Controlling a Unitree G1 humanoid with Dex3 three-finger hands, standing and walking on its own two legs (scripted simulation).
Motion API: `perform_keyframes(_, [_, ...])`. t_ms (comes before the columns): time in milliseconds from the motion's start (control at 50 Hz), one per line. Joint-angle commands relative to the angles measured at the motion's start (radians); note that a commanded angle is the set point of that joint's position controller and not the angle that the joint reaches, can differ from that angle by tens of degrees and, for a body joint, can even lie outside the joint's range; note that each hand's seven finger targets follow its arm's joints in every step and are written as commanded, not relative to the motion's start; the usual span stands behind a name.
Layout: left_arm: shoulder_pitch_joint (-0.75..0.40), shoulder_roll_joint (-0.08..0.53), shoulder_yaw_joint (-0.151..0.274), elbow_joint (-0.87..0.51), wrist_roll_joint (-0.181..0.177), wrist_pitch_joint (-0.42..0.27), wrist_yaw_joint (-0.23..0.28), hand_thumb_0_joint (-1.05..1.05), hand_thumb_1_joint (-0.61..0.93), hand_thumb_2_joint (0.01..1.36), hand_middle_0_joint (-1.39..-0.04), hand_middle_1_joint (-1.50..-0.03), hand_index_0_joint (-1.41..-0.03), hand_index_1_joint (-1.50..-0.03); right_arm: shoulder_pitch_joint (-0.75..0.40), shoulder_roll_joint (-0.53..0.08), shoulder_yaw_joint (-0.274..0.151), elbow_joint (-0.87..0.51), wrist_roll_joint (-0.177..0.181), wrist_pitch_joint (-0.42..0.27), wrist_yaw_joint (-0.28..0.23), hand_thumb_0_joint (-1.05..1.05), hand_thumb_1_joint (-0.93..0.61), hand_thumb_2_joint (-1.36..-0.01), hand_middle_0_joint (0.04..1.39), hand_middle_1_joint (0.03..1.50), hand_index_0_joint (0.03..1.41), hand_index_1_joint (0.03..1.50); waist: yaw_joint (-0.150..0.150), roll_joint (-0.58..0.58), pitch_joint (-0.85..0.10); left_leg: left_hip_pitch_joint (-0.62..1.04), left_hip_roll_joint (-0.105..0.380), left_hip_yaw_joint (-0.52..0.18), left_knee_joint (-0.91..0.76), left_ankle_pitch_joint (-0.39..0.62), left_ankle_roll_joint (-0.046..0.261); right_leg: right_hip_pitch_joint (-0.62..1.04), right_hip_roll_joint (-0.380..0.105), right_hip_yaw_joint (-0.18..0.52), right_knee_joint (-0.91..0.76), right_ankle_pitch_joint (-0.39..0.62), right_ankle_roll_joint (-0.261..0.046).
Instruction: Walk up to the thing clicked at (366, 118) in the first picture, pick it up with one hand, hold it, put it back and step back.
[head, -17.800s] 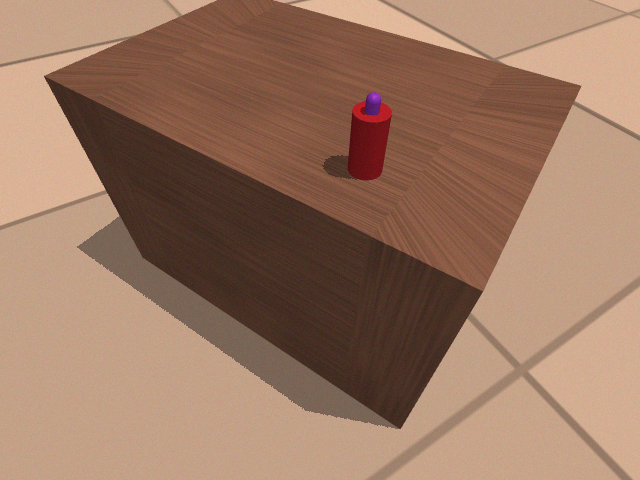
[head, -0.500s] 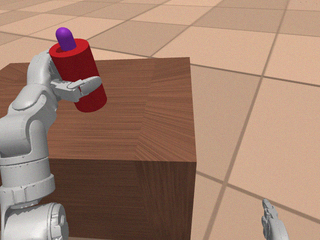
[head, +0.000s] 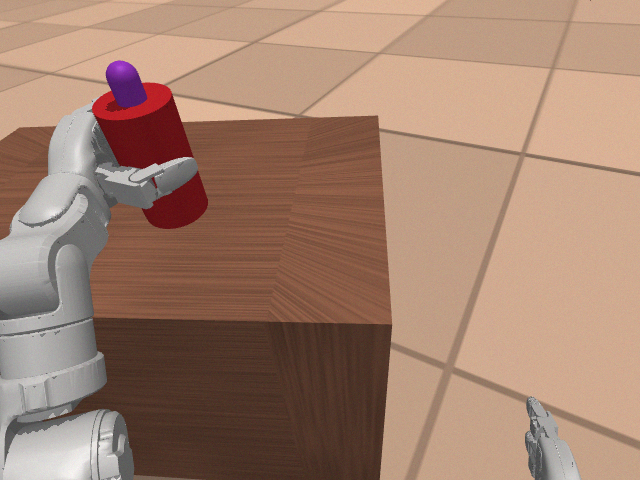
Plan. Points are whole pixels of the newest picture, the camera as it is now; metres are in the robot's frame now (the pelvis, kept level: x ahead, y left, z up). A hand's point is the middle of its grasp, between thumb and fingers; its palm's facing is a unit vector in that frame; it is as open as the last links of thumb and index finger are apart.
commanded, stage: hold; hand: left
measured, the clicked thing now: (151, 145) +0.34 +0.17 +0.31
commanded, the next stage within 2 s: crouch in 0.70 s
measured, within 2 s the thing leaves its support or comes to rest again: neither
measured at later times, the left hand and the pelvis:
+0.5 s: hand (155, 150) +0.34 +0.17 +0.30, palm faces +0.09 -1.00 +0.01, open 10.0 cm; pelvis +0.00 +0.00 +0.00, yaw +0 degrees
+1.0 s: hand (167, 154) +0.35 +0.16 +0.29, palm faces +0.08 -1.00 +0.03, open 10.0 cm; pelvis -0.01 +0.00 +0.00, yaw +0 degrees
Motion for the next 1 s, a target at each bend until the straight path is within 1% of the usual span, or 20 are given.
perform_keyframes(0, [-0.469,0.181,0.029,-0.162,-0.003,-0.062,-0.013,0.0,0.107,1.314,-1.289,-1.467,-1.312,-1.474,-0.149,-0.12,-0.029,-0.163,-0.001,-0.069,-0.011,0.0,0.544,-0.054,0.049,0.05,0.05,0.05,-0.014,-0.089,-0.171,0.115,-0.018,0.021,-0.081,0.13,0.016,-0.032,0.03,-0.051,-0.116,0.134,-0.021])
perform_keyframes(100, [-0.494,0.222,0.054,-0.161,-0.001,-0.062,-0.008,0.0,0.08,1.294,-1.279,-1.456,-1.304,-1.46,-0.161,-0.125,-0.03,-0.181,0.001,-0.076,-0.008,0.0,0.543,-0.054,0.05,0.05,0.05,0.05,0.003,-0.09,-0.178,0.106,-0.013,0.012,-0.094,0.121,0.012,-0.016,0.036,-0.06,-0.113,0.12,-0.026])
perform_keyframes(120, [-0.498,0.206,0.041,-0.176,0.0,-0.062,-0.01,0.0,0.081,1.291,-1.27,-1.449,-1.296,-1.453,-0.149,-0.113,-0.024,-0.158,0.001,-0.071,-0.007,0.0,0.546,-0.053,0.049,0.05,0.05,0.05,0.004,-0.055,-0.177,0.11,-0.014,0.016,-0.092,0.127,0.011,-0.022,0.033,-0.056,-0.111,0.126,-0.029])
perform_keyframes(180, [-0.468,0.192,0.041,-0.14,-0.005,-0.058,-0.01,0.0,0.11,1.288,-1.26,-1.439,-1.287,-1.441,-0.134,-0.119,-0.033,-0.157,0.0,-0.073,-0.006,0.0,0.547,-0.053,0.05,0.05,0.05,0.05,-0.013,-0.094,-0.161,0.106,-0.016,0.018,-0.089,0.115,0.014,-0.032,0.034,-0.057,-0.12,0.121,-0.023])
perform_keyframes(240, [-0.491,0.227,0.06,-0.211,-0.003,-0.064,-0.004,0.0,0.123,1.305,-1.279,-1.461,-1.306,-1.463,-0.156,-0.113,-0.033,-0.167,0.005,-0.074,-0.001,0.0,0.543,-0.053,0.05,0.05,0.05,0.05,0.012,-0.052,-0.188,0.109,-0.02,0.02,-0.093,0.12,0.012,-0.015,0.031,-0.056,-0.118,0.119,-0.027])
perform_keyframes(280, [-0.448,0.201,0.059,-0.144,-0.003,-0.058,-0.007,0.0,0.124,1.292,-1.262,-1.445,-1.292,-1.445,-0.137,-0.121,-0.037,-0.172,0.001,-0.071,-0.003,0.0,0.545,-0.053,0.05,0.05,0.05,0.05,-0.003,-0.109,-0.168,0.108,-0.013,0.016,-0.09,0.125,0.014,-0.02,0.037,-0.058,-0.118,0.123,-0.022])
perform_keyframes(360, [-0.497,0.223,0.058,-0.205,-0.001,-0.07,-0.001,0.0,0.087,1.304,-1.273,-1.459,-1.298,-1.464,-0.14,-0.11,-0.026,-0.186,0.003,-0.071,-0.001,0.0,0.544,-0.054,0.049,0.05,0.05,0.05,0.002,-0.074,-0.204,0.124,-0.02,0.021,-0.083,0.153,0.014,-0.007,0.03,-0.053,-0.115,0.15,-0.024])
perform_keyframes(420, [-0.493,0.19,0.033,-0.184,-0.002,-0.068,-0.004,0.0,0.104,1.294,-1.275,-1.446,-1.295,-1.454,-0.151,-0.112,-0.03,-0.179,0.002,-0.074,-0.003,0.0,0.539,-0.056,0.049,0.05,0.05,0.05,-0.004,-0.06,-0.174,0.118,-0.014,0.014,-0.098,0.114,0.011,-0.02,0.032,-0.053,-0.115,0.121,-0.026])
perform_keyframes(520, [-0.502,0.209,0.043,-0.19,0.001,-0.068,-0.008,0.0,0.096,1.276,-1.256,-1.432,-1.284,-1.433,-0.16,-0.105,-0.019,-0.166,0.0,-0.076,-0.004,0.0,0.546,-0.052,0.05,0.05,0.05,0.05,0.005,-0.055,-0.192,0.115,-0.019,0.019,-0.092,0.133,0.011,-0.013,0.032,-0.056,-0.118,0.133,-0.026])
perform_keyframes(540, [-0.512,0.227,0.055,-0.183,0.001,-0.069,-0.008,0.0,0.087,1.275,-1.26,-1.432,-1.285,-1.436,-0.151,-0.128,-0.041,-0.176,-0.001,-0.078,-0.007,0.0,0.542,-0.054,0.05,0.05,0.05,0.05,-0.007,-0.069,-0.207,0.127,-0.02,0.023,-0.087,0.134,0.014,-0.011,0.031,-0.053,-0.121,0.135,-0.024])
perform_keyframes(640, [-0.463,0.22,0.06,-0.147,-0.004,-0.061,-0.013,0.0,0.107,1.281,-1.267,-1.443,-1.295,-1.444,-0.147,-0.118,-0.03,-0.177,0.001,-0.077,-0.004,0.0,0.542,-0.053,0.05,0.05,0.05,0.05,0.002,-0.081,-0.155,0.103,-0.014,0.015,-0.099,0.115,0.012,-0.02,0.036,-0.058,-0.121,0.119,-0.025])
perform_keyframes(660, [-0.485,0.206,0.046,-0.176,-0.003,-0.059,-0.014,0.0,0.102,1.281,-1.267,-1.441,-1.294,-1.444,-0.148,-0.096,-0.009,-0.169,0.001,-0.075,-0.002,0.0,0.543,-0.053,0.05,0.05,0.05,0.05,0.005,-0.057,-0.172,0.114,-0.013,0.016,-0.1,0.125,0.011,-0.019,0.035,-0.057,-0.117,0.124,-0.028])
perform_keyframes(700, [-0.447,0.183,0.038,-0.158,-0.008,-0.059,-0.02,0.0,0.11,1.285,-1.263,-1.44,-1.289,-1.442,-0.127,-0.106,-0.023,-0.168,0.002,-0.076,-0.001,0.0,0.545,-0.053,0.05,0.05,0.05,0.05,-0.008,-0.085,-0.16,0.11,-0.015,0.018,-0.095,0.126,0.015,-0.025,0.035,-0.058,-0.119,0.128,-0.024])
perform_keyframes(760, [-0.51,0.204,0.043,-0.197,-0.006,-0.064,-0.013,0.0,0.048,1.262,-1.25,-1.427,-1.276,-1.43,-0.144,-0.115,-0.028,-0.171,-0.001,-0.08,0.0,0.0,0.545,-0.053,0.049,0.05,0.05,0.05,-0.001,-0.059,-0.186,0.122,-0.013,0.018,-0.097,0.135,0.012,-0.02,0.036,-0.057,-0.114,0.135,-0.027])
perform_keyframes(780, [-0.508,0.218,0.057,-0.168,-0.002,-0.063,-0.011,0.0,0.054,1.316,-1.261,-1.486,-1.283,-1.493,-0.144,-0.125,-0.036,-0.18,-0.003,-0.079,-0.003,0.0,0.525,-0.067,0.05,0.051,0.051,0.051,-0.01,-0.083,-0.192,0.127,-0.012,0.018,-0.095,0.139,0.014,-0.02,0.037,-0.055,-0.118,0.139,-0.023])
perform_keyframes(820, [-0.529,0.185,0.024,-0.18,0.001,-0.063,-0.004,0.0,0.084,1.243,-1.269,-1.426,-1.305,-1.414,-0.148,-0.107,-0.025,-0.156,-0.002,-0.081,-0.002,0.0,0.565,-0.047,0.05,0.051,0.05,0.051,-0.009,-0.051,-0.178,0.123,-0.014,0.018,-0.099,0.117,0.012,-0.025,0.033,-0.053,-0.116,0.127,-0.027])
perform_keyframes(900, [-0.463,0.181,0.038,-0.039,0.002,-0.069,0.002,0.0,0.113,1.256,-1.283,-1.44,-1.321,-1.427,-0.143,-0.1,-0.011,-0.144,-0.006,-0.083,-0.009,0.0,0.563,-0.047,0.05,0.051,0.05,0.051,-0.016,-0.147,-0.116,0.079,-0.016,0.019,-0.098,0.088,0.02,-0.038,0.032,-0.053,-0.131,0.102,-0.018])
perform_keyframes(940, [-0.512,0.18,0.021,-0.045,0.01,-0.092,0.007,0.0,0.097,1.245,-1.291,-1.439,-1.329,-1.425,-0.148,-0.09,0.002,-0.145,-0.011,-0.09,-0.008,0.0,0.565,-0.046,0.05,0.05,0.05,0.05,-0.007,-0.097,-0.126,0.077,-0.018,0.02,-0.107,0.066,0.015,-0.044,0.03,-0.051,-0.131,0.084,-0.023])
perform_keyframes(960, [-0.514,0.182,0.028,0.013,0.012,-0.103,0.009,0.0,0.103,1.267,-1.298,-1.455,-1.336,-1.442,-0.142,-0.104,-0.01,-0.143,-0.012,-0.09,-0.013,0.0,0.566,-0.046,0.05,0.05,0.05,0.05,-0.025,-0.121,-0.129,0.086,-0.016,0.02,-0.106,0.062,0.016,-0.054,0.031,-0.049,-0.131,0.087,-0.02])
perform_keyframes(980, [-0.527,0.185,0.016,0.033,0.021,-0.119,0.009,0.0,0.089,1.267,-1.293,-1.451,-1.331,-1.438,-0.146,-0.099,-0.005,-0.145,-0.014,-0.094,-0.013,0.0,0.572,-0.045,0.05,0.05,0.05,0.05,-0.02,-0.115,-0.124,0.073,-0.019,0.023,-0.109,0.056,0.016,-0.056,0.03,-0.048,-0.134,0.08,-0.022])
